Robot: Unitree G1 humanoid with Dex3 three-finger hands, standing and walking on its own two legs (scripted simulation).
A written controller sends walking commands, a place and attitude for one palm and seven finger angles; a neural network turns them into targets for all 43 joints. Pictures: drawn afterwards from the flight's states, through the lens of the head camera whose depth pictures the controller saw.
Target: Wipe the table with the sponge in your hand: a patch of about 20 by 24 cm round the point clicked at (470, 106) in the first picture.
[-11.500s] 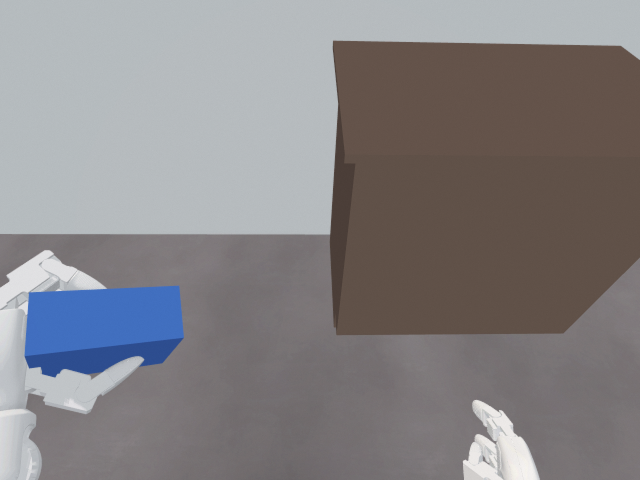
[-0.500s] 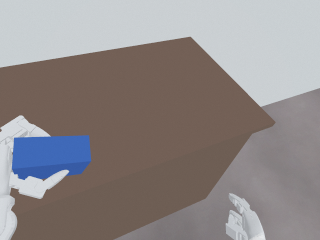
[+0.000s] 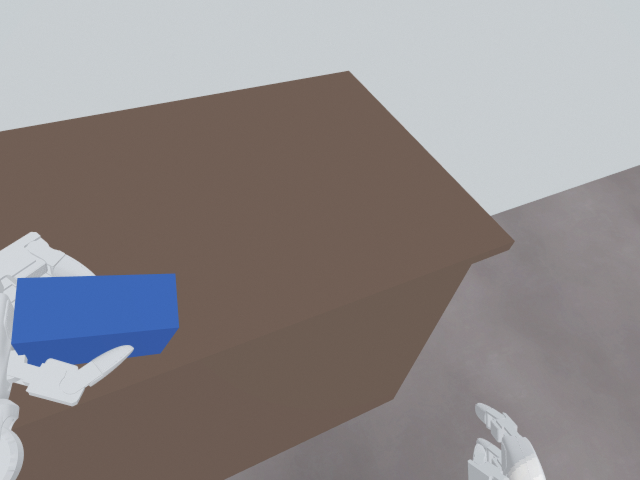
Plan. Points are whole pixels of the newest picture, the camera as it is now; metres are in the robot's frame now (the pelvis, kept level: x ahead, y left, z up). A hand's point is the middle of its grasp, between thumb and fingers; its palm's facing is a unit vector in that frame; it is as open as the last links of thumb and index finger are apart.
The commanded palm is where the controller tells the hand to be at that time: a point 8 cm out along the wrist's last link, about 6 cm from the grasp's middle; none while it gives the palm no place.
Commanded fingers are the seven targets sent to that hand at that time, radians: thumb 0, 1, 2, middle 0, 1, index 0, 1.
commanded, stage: shuffle to correct the standing spot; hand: left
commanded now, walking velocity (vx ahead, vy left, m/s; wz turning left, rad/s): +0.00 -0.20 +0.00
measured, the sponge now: (123, 320) +0.23 +0.20 +0.14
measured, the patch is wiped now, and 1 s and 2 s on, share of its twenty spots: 0.00 0.00 0.00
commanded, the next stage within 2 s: come to a stop and stand still in 0.10 s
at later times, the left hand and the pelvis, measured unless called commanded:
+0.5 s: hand (62, 359) +0.19 +0.23 +0.16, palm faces +0.29 -0.88 -0.39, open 9.5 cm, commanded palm +0.12 +0.29 +0.18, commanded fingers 0.00 0.10 1.30 -1.20 -1.60 -1.20 -1.60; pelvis -0.04 +0.01 +0.00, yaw -1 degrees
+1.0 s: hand out of the picture +0.16 +0.32 +0.17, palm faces +0.38 -0.85 -0.36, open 9.5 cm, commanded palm +0.10 +0.35 +0.18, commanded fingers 0.00 0.10 1.30 -1.20 -1.60 -1.20 -1.60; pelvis -0.06 +0.08 +0.01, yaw -1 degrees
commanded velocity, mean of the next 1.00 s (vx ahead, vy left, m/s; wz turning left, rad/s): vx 0.00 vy -0.03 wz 0.00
